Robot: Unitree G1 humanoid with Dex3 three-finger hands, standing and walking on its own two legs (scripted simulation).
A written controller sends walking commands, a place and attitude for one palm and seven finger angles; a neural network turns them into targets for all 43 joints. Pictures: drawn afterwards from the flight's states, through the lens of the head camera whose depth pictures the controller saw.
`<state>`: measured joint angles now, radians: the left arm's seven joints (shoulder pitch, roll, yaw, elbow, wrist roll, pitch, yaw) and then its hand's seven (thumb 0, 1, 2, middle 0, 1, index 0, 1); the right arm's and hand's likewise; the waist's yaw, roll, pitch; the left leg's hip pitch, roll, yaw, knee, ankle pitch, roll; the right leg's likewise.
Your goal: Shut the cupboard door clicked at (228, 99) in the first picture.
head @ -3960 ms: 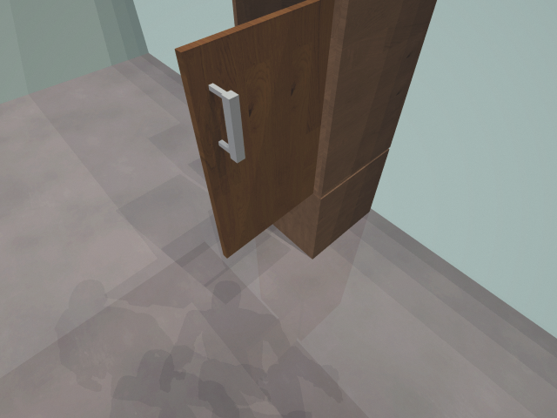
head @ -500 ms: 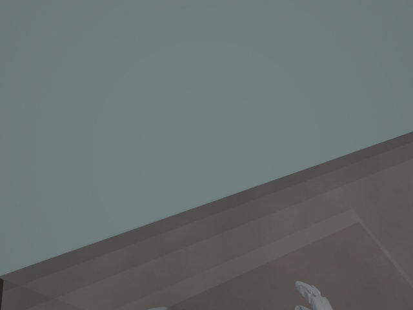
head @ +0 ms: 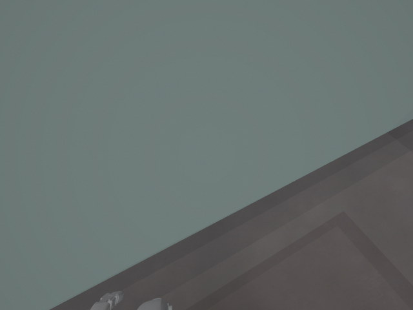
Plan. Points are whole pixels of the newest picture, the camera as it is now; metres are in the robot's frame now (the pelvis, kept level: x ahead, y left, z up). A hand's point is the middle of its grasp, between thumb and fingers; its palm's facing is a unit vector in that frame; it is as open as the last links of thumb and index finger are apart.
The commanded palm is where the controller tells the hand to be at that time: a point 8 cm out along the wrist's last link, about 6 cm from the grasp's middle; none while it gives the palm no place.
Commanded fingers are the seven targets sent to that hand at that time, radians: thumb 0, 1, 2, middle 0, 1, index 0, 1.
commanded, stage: turn to face it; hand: left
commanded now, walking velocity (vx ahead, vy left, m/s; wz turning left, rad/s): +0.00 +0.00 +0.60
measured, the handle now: out of the picture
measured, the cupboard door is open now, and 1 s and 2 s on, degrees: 92 92 92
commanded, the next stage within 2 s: none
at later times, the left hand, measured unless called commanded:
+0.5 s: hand out of the picture +0.14 +0.20 -0.15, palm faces +0.29 -0.91 -0.30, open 7.4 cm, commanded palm none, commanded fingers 0.00 0.90 0.90 -0.20 -0.30 -0.20 -0.30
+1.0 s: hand out of the picture +0.02 +0.19 -0.17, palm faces +0.60 -0.76 -0.26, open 7.4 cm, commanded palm none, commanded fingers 0.00 0.90 0.90 -0.20 -0.30 -0.20 -0.30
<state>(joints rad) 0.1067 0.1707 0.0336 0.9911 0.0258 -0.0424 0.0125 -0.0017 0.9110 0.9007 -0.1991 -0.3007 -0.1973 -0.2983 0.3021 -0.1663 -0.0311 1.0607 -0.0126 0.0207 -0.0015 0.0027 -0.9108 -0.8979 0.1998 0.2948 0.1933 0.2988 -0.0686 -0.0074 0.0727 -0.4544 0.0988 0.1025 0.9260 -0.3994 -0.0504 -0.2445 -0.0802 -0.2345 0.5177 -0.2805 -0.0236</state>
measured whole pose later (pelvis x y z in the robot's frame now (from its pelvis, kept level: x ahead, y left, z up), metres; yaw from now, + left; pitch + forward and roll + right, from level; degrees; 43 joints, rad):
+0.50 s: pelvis +0.08 -0.04 -0.01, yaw +18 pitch +1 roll +1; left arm 0.13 0.21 0.06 0.90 0.03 0.00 0.02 0.00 0.91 0.90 -0.20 -0.30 -0.20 -0.30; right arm 0.20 -0.26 -0.09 0.95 -0.02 0.07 0.01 0.00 -0.90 -0.90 0.21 0.30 0.20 0.30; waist -0.03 0.04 0.07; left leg -0.47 -0.01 -0.04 0.89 -0.47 -0.03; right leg -0.31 -0.07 -0.08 0.61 -0.33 0.01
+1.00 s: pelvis +0.10 -0.03 +0.00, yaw +36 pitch +2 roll -1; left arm 0.17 0.26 0.07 0.93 0.02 0.05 0.01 0.00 0.91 0.90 -0.20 -0.30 -0.20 -0.30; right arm 0.13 -0.21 -0.04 0.90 -0.02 0.03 0.00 0.00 -0.90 -0.90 0.21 0.30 0.20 0.30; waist 0.01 -0.02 0.10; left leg -0.28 0.00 0.01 0.53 -0.28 0.02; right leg -0.49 -0.09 -0.03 1.07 -0.43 0.09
